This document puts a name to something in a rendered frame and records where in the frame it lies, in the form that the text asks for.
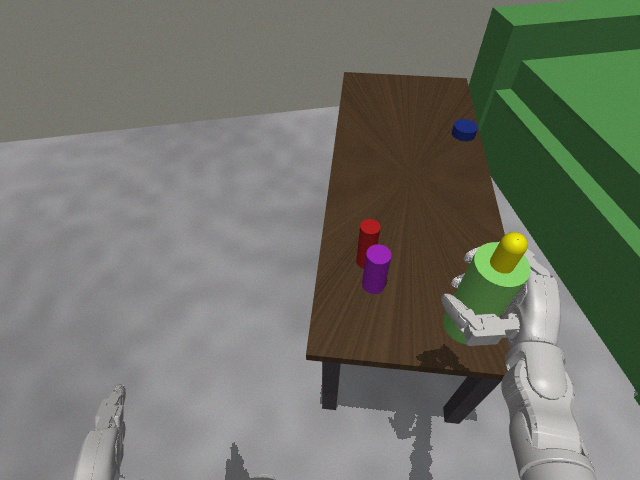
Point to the right robot arm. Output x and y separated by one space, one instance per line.
544 434

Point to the sofa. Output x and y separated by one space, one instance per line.
556 93

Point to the coffee table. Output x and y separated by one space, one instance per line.
396 161

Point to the right robot hand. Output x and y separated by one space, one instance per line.
533 314

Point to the left robot hand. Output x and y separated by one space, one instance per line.
101 453

